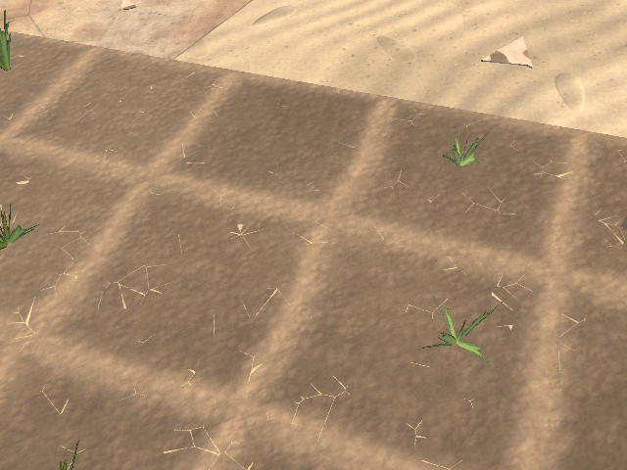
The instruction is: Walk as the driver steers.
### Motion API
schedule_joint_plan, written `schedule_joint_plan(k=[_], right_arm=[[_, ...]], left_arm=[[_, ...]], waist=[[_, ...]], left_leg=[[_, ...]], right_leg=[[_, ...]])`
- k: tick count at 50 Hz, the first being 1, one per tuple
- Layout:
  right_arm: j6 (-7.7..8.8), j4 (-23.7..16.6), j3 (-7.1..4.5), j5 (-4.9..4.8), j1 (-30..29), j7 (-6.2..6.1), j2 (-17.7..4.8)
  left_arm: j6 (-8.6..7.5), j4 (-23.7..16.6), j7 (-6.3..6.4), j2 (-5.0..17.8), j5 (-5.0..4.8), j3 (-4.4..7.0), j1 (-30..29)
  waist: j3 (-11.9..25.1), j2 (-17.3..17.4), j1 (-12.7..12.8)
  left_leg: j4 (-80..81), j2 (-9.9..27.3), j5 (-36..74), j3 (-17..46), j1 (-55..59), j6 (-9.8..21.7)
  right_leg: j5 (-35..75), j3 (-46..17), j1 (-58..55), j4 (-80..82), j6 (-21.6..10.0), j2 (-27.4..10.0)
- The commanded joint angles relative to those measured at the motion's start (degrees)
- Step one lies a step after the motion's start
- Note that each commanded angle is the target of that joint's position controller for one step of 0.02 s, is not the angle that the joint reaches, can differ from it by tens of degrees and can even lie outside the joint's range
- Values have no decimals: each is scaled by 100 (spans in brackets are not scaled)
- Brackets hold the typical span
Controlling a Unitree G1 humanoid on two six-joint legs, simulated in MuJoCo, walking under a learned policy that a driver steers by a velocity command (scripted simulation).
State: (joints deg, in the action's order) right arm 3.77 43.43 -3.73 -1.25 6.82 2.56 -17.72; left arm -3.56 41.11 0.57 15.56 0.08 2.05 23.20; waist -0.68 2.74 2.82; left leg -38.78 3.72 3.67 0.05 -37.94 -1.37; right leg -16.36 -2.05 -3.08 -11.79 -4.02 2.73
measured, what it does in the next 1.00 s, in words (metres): walks ahead, turning left: left foot, then right foot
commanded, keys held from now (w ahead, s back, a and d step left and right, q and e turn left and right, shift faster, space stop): w+q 0.80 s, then w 0.14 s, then w+e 0.06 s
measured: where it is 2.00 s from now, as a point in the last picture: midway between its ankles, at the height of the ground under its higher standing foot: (254, 234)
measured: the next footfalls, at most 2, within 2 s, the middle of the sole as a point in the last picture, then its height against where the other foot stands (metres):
left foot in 0.18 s outside the picture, level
right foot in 0.62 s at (385, 422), level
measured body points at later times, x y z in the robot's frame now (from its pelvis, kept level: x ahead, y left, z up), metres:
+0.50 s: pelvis +0.30 +0.04 +0.00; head +0.33 +0.05 +0.45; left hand +0.44 +0.33 -0.08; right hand +0.43 -0.22 -0.11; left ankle +0.24 +0.12 -0.74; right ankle +0.51 -0.10 -0.69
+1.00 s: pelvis +0.57 +0.08 +0.00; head +0.60 +0.09 +0.45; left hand +0.43 +0.33 -0.12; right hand +0.88 -0.02 -0.08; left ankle +0.62 +0.29 -0.70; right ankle +0.56 -0.05 -0.74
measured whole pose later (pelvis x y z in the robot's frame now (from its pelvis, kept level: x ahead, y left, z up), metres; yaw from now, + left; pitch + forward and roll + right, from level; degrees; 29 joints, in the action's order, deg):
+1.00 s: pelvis +0.57 +0.08 +0.00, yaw +31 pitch +1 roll -2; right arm 1.9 37.1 -2.8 -0.8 5.7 1.8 -16.2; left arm -5.0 45.8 -0.4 16.2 -0.7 3.4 22.4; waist -2.0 2.4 5.6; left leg -42.8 4.4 -4.6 3.2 -36.8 -0.2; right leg -14.8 7.2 1.2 -14.8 -0.9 0.6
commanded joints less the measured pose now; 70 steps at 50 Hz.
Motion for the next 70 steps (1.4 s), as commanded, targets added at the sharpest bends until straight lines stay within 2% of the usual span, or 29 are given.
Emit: schedule_joint_plan(k=[1, 5, 7, 8, 9, 10, 11, 12, 13, 15, 19, 23, 28, 31, 32, 33, 34, 36, 40, 48, 52, 54, 56, 57, 58, 59, 60, 63, 70], right_arm=[[151, -689, 65, -49, -1181, 126, -199], [216, -810, 73, -26, -1209, 258, -273], [184, -708, -59, 6, -591, 219, -537], [159, -525, -184, -5, 242, 165, -755], [107, -393, -301, -23, 1122, 72, -1017], [79, -354, -449, 30, 1834, 6, -1608], [83, -304, -329, -23, 1873, -15, -1165], [60, -330, -274, -5, 1590, -61, -984], [49, -419, -236, -5, 1230, -89, -869], [53, -581, -142, 88, 686, -118, -636], [67, -630, -165, 58, 475, -211, -707], [19, -493, -228, -28, 825, -290, -879], [-105, -364, -242, -81, 1223, -340, -871], [-132, -437, -137, 7, 1203, -297, -507], [-115, -550, 19, 138, 1404, -263, -39], [-51, -774, 72, -99, 1996, -253, 29], [-72, -598, -51, -167, 1874, -289, -578], [-133, -721, -123, -46, 1010, -296, -723], [-243, -819, -127, -54, 842, -215, -387], [-99, -1019, 87, 54, -293, -55, 24], [33, -1223, 83, 9, -902, 30, -87], [84, -1193, -4, 9, -694, 38, -301], [91, -807, -237, 69, 607, -54, -718], [54, -634, -373, 164, 1650, -153, -1158], [15, -616, -398, 242, 1752, -183, -1519], [18, -622, -277, 202, 1712, -181, -974], [39, -562, -185, 128, 1406, -179, -722], [149, -483, -62, 180, 586, -124, -219], [297, -91, -196, 211, 534, -241, -460]], left_arm=[[-70, -103, 19, 1010, -16, 298, 211], [0, 23, 59, 1097, -45, 332, 171], [70, 4, 131, 1236, -4, 361, 109], [126, -32, 162, 1268, 9, 352, -9], [106, -120, 196, 1252, 51, 319, -20], [-24, -363, 110, 602, 130, 113, 499], [-238, -295, 16, 700, 66, 63, 318], [-369, -537, -76, 972, -207, 142, -385], [-462, -663, -91, 982, -225, 103, -757], [-464, -691, -42, 952, 8, 156, -863], [-244, -711, -9, 693, 124, 83, -674], [-292, -951, -19, 415, 106, -33, -1697], [-368, -1041, -90, 782, -76, 137, -1952], [-429, -868, -58, 1064, -26, 338, -922], [-409, -828, -7, 1391, 50, 418, -124], [-322, -606, -73, 1754, 118, 516, 144], [-311, -758, -106, 1181, 53, 400, -106], [-266, -766, -77, 815, 78, 279, -523], [-316, -532, -46, 606, 61, 245, -751], [-250, 35, -76, 968, -87, 351, -483], [-122, 349, -88, 1175, -203, 388, -64], [-58, 428, -63, 1288, -225, 416, -94], [-35, 453, -34, 1181, -218, 354, -192], [-62, 290, -31, 801, -60, 197, -229], [-136, 174, -47, 114, -83, 0, 503], [-184, 272, -52, 749, -234, 160, 184], [-187, 112, -56, 966, -322, 251, -248], [-41, 124, -23, 751, -176, 276, -398], [162, -109, -90, 372, -147, 207, -912]], waist=[[-718, -746, 301], [-576, -782, 165], [121, -1027, -182], [646, -980, -639], [1166, -775, -1068], [2052, 722, -828], [2647, 661, -962], [1680, 437, -1038], [998, -73, -880], [260, -355, -392], [-12, -6, -83], [-60, 61, -518], [137, 294, -553], [627, 262, 46], [1499, -652, 261], [1883, -2731, -111], [1326, -1717, 39], [426, -703, 91], [27, -986, -131], [-252, -596, 58], [-397, -690, 144], [-247, -800, -105], [602, -739, -841], [1496, -204, -1244], [2283, 1223, -802], [2043, 705, -1049], [1150, 605, -945], [308, 458, -388], [-213, 54, -277]], left_leg=[[494, -46, 189, -118, -346, 151], [873, -356, -454, -300, -33, 540], [734, -779, -890, -603, 923, 776], [878, -998, -764, -721, 2033, 952], [794, -589, -594, -30, 3811, 1211], [882, 1119, -1565, 3105, 6184, 2377], [1866, 1542, -2204, 4837, 6627, 2595], [2102, 1362, -2516, 4002, 5977, 2249], [2242, 1135, -2312, 3303, 4989, 2038], [2566, 689, -1319, 2507, 3386, 1880], [2850, 345, -334, 1729, 1988, 1942], [2638, -97, -724, 1279, 1551, 1509], [1890, 287, -1462, 2143, 2506, 1190], [480, -43, -1317, 2078, 2401, 806], [-1273, -488, -2517, 1488, 1748, 577], [-2997, -932, -3842, 903, -177, 340], [-3691, -525, -3423, 1087, -691, 246], [-3682, -170, -2465, 819, -587, 159], [-2983, 144, -1973, 616, -155, 87], [-327, 77, -600, 237, 38, 114], [521, -96, -763, 29, 435, 249], [864, -235, -997, -3, 962, 394], [1160, -408, -683, -142, 3089, 662], [913, 700, -528, 966, 4858, 1007], [1451, 2075, -1520, 3458, 6297, 1804], [1921, 1980, -2273, 3753, 5836, 1757], [2068, 1787, -2245, 2865, 5176, 1541], [2649, 1199, -1226, 1387, 3489, 1277], [3189, 1070, -77, -178, 3098, 1234]], right_leg=[[1443, -294, 231, 556, -628, -1504], [3490, 93, -364, -22, -495, -1671], [6042, 301, -642, -1059, -328, -1605], [6716, 527, -407, -2157, -169, -1437], [5854, 577, 854, -3533, 43, -1336], [1660, 513, 3415, -6195, 540, -299], [-1407, -478, 4220, -7033, 520, 186], [-1091, -682, 4800, -7116, 429, -202], [-647, -570, 4776, -6648, 332, -487], [-239, -442, 4192, -5752, 378, -802], [107, -142, 3670, -4729, 752, -874], [1864, 20, 3034, -2760, 903, -517], [1769, -353, 2686, -1804, 768, -384], [1104, -403, 1127, -1499, 270, -647], [606, -1508, -269, -1487, -74, -1748], [-1179, -4407, -1412, -664, -913, -2792], [-2054, -4426, -1042, -414, -793, -2665], [-579, -2565, 84, -435, -506, -2162], [897, -1021, 869, 1, -518, -1694], [1957, 44, 719, 308, -688, -1605], [2283, -162, 420, 125, -664, -1781], [2842, -250, 241, -242, -547, -1848], [3804, 102, 770, -1742, -238, -1418], [2123, 307, 1982, -3477, 26, -1073], [-1679, 110, 3908, -5354, 350, -175], [-1743, -572, 4422, -6033, 358, -355], [-1253, -466, 4764, -6115, 315, -592], [-135, -402, 4082, -5624, 380, -1066], [1279, -398, 4232, -4306, 530, -1090]])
